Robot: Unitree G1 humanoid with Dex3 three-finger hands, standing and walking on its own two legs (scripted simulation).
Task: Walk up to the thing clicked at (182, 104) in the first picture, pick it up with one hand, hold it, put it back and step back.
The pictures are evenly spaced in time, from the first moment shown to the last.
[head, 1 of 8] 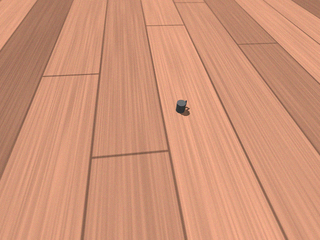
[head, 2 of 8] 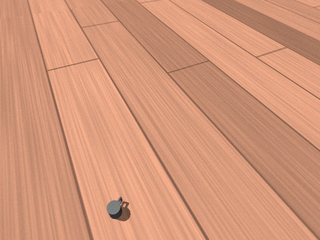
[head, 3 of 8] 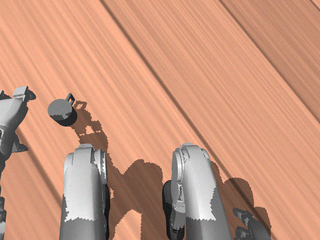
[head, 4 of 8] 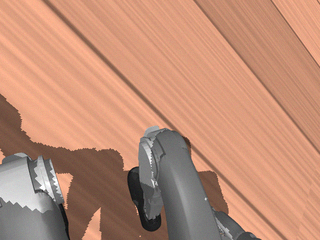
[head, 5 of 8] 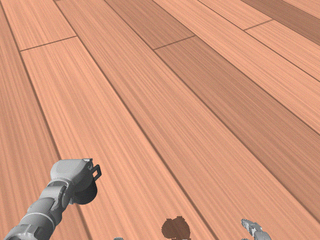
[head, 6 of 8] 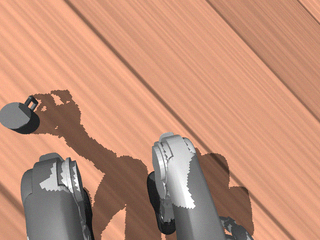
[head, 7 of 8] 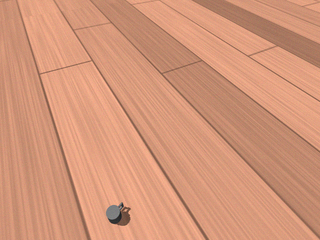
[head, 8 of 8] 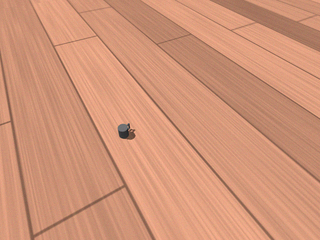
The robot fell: no
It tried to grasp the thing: yes
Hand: left
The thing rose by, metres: 0.64
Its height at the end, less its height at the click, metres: +0.00
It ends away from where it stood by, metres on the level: 0.02
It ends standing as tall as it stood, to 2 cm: yes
